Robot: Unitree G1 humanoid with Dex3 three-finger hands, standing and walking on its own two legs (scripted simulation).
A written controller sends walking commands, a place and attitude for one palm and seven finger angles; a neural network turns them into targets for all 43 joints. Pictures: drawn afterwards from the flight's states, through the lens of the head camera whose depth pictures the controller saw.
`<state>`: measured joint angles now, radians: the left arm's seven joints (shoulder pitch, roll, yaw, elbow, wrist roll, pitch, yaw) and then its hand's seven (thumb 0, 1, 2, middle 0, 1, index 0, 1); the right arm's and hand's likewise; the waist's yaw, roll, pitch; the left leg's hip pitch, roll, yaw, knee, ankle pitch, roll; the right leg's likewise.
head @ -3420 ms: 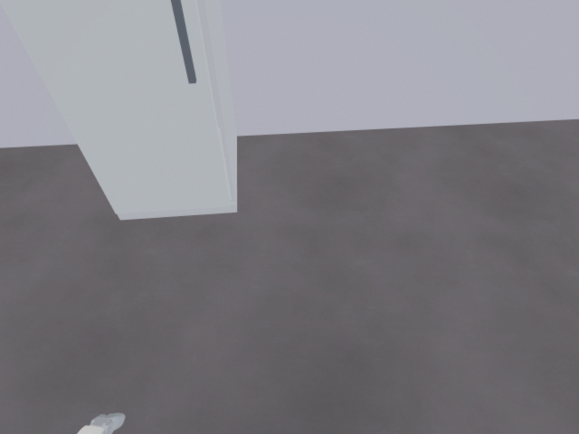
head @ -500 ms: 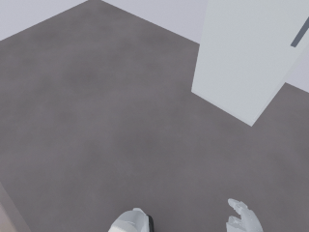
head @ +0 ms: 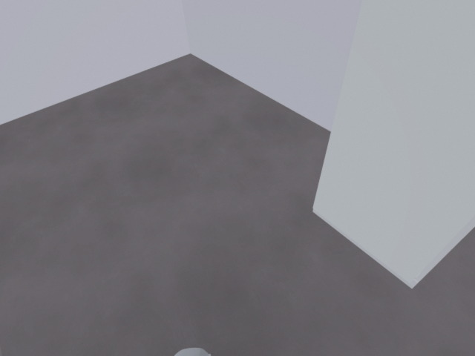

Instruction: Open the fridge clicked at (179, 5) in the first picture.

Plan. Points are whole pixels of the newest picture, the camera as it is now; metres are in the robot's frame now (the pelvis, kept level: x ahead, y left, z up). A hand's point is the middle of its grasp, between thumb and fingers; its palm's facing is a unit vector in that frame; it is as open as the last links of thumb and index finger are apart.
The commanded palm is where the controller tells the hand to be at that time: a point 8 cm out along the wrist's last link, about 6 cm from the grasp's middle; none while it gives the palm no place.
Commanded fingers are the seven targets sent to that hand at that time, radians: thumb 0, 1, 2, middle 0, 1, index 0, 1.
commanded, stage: walk to a spot facing it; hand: right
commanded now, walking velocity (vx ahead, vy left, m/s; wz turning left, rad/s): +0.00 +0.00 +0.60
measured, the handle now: out of the picture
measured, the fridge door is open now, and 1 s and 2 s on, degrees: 0 0 0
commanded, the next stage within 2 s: turn to face it in 0.18 s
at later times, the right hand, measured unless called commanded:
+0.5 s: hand (296, 289) +0.30 -0.11 -0.17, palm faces -0.19 +0.96 -0.22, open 7.4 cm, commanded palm none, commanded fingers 0.00 -0.90 -0.90 0.20 0.30 0.20 0.30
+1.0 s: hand (357, 322) +0.24 -0.23 -0.17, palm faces +0.16 +0.96 -0.25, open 7.4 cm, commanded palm none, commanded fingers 0.00 -0.90 -0.90 0.20 0.30 0.20 0.30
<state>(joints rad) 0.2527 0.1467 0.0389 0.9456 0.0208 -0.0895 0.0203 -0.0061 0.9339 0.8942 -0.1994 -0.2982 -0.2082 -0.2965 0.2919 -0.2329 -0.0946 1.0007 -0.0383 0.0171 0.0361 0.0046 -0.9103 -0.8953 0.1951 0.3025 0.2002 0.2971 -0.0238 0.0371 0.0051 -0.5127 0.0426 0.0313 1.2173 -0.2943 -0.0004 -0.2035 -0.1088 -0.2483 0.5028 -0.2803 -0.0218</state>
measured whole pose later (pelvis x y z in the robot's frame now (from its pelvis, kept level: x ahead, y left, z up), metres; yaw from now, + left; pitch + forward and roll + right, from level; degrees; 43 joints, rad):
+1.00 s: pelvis +0.19 +0.00 +0.00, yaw -6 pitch +1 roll +2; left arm 0.24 0.18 0.04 0.95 0.02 0.01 0.00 0.01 0.90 0.89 -0.20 -0.30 -0.21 -0.30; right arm 0.18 -0.27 -0.10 0.96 -0.02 0.05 -0.02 0.00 -0.91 -0.90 0.20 0.30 0.20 0.30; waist 0.01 0.02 0.06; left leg -0.48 0.09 0.01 1.08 -0.37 -0.10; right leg -0.29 0.01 -0.05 0.46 -0.20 -0.07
